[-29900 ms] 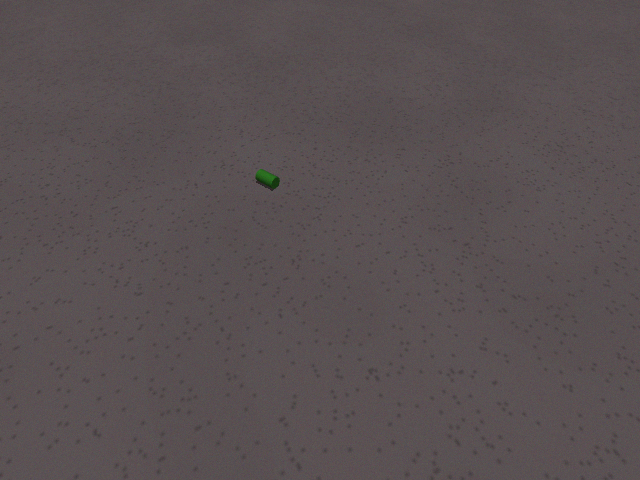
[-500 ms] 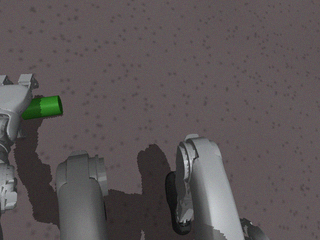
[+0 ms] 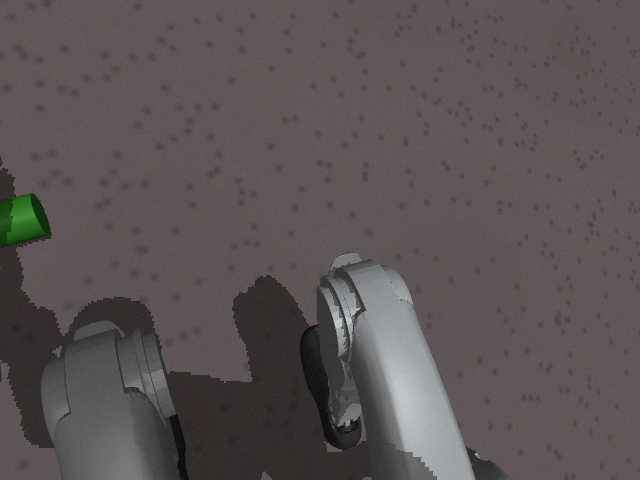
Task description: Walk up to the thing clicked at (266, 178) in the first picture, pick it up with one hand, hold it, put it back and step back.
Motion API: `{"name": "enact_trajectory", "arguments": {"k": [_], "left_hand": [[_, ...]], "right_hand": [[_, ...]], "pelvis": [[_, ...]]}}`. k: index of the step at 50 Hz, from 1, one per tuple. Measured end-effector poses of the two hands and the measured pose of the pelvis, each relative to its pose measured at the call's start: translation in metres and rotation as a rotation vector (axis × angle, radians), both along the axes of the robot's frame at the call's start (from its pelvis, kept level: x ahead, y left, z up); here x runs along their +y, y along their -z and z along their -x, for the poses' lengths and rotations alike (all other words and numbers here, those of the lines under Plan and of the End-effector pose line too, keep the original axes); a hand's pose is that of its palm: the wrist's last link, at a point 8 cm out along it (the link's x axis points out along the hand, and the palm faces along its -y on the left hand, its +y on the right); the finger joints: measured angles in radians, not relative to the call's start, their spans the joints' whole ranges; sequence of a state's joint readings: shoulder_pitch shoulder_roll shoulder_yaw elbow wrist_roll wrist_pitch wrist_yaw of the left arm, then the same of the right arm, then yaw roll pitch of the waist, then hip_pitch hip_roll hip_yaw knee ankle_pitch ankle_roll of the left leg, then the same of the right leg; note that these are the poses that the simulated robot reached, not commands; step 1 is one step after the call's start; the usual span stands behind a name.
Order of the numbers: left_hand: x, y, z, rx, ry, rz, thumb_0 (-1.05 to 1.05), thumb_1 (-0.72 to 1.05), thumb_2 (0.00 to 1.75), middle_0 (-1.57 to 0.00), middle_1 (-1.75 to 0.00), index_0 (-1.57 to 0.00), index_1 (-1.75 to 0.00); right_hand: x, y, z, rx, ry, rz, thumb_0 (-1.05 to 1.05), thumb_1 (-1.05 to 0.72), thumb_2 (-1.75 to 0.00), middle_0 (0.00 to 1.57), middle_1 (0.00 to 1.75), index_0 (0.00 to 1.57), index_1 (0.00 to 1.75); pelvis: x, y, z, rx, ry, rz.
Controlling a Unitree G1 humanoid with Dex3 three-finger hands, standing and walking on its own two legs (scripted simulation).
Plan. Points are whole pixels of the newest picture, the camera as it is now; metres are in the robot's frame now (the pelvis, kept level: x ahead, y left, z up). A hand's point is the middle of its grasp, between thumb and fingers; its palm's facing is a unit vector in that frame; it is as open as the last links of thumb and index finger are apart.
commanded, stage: rest palm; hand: left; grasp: from above
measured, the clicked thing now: out of the picture +0.46 +0.30 -0.28
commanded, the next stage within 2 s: close in 0.68 s
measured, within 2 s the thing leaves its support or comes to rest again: neither
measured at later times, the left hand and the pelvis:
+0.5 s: hand out of the picture +0.46 +0.30 -0.25, palm faces -0.45 -0.15 -0.88, open 14.2 cm; pelvis +0.00 +0.01 -0.02, yaw -3 degrees
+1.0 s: hand (0, 229) +0.45 +0.29 -0.27, palm faces -0.45 -0.15 -0.88, open 13.2 cm; pelvis +0.00 +0.01 -0.02, yaw -4 degrees
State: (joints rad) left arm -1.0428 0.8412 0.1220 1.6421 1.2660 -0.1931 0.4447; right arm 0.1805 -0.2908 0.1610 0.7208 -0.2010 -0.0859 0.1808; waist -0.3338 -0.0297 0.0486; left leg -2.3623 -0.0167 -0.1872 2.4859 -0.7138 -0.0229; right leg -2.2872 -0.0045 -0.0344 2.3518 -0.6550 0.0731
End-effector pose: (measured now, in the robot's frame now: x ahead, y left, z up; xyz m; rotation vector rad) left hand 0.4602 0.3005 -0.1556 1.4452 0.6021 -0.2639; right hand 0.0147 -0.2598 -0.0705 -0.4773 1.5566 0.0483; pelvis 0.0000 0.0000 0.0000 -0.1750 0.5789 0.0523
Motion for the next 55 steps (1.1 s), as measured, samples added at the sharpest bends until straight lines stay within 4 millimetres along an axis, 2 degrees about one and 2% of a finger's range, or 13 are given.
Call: {"name": "enact_trajectory", "arguments": {"k": [5,10,17,23,31,42,55], "left_hand": [[0.001,0.013,0.006,-0.004,0.036,0.02,0.0,-0.51,0.98,-0.09,-0.99,-0.08,-0.99],[-0.002,0.024,0.005,-0.048,0.059,0.033,0.0,-0.51,0.98,-0.09,-0.98,-0.09,-0.98],[-0.006,0.031,-0.001,-0.104,0.048,0.02,0.0,-0.51,0.99,-0.09,-0.97,-0.08,-0.98],[-0.001,0.037,-0.002,-0.094,-0.008,0.009,0.0,-0.51,0.99,-0.08,-0.97,-0.07,-0.98],[0.006,0.047,0.002,-0.048,-0.027,0.017,0.0,-0.51,0.98,-0.08,-0.98,-0.07,-0.98],[0.0,0.051,0.003,-0.065,0.023,0.038,0.0,-0.5,0.97,-0.09,-0.99,-0.08,-0.99],[-0.003,0.056,0.001,-0.074,0.007,0.025,0.0,-0.27,0.81,-0.23,-0.92,-0.25,-0.9]], "right_hand": [[0.002,0.001,0.001,0.016,-0.041,-0.011,0.0,-0.89,-0.89,0.2,0.3,0.21,0.3],[0.0,0.0,-0.007,0.0,-0.091,-0.005,0.0,-0.89,-0.89,0.2,0.3,0.21,0.3],[-0.002,-0.003,-0.021,-0.031,-0.14,0.0,0.0,-0.89,-0.9,0.2,0.3,0.2,0.3],[-0.001,-0.004,-0.028,-0.051,-0.161,-0.008,0.0,-0.89,-0.9,0.2,0.3,0.2,0.3],[0.006,-0.005,-0.024,-0.025,-0.162,-0.031,0.0,-0.9,-0.9,0.2,0.3,0.2,0.3],[0.016,-0.007,-0.017,-0.002,-0.181,-0.058,0.0,-0.9,-0.9,0.2,0.3,0.2,0.3],[0.015,-0.009,-0.014,-0.022,-0.218,-0.068,0.0,-0.9,-0.9,0.2,0.3,0.2,0.3]], "pelvis": [[-0.001,0.005,0.0,-0.021,0.007,0.007],[0.001,0.01,-0.001,-0.038,0.015,0.018],[0.003,0.014,-0.003,-0.044,0.024,0.034],[0.006,0.016,-0.003,-0.047,0.025,0.045],[0.009,0.016,-0.004,-0.051,0.024,0.054],[0.01,0.016,-0.004,-0.068,0.029,0.068],[0.011,0.021,0.0,-0.094,0.038,0.076]]}}
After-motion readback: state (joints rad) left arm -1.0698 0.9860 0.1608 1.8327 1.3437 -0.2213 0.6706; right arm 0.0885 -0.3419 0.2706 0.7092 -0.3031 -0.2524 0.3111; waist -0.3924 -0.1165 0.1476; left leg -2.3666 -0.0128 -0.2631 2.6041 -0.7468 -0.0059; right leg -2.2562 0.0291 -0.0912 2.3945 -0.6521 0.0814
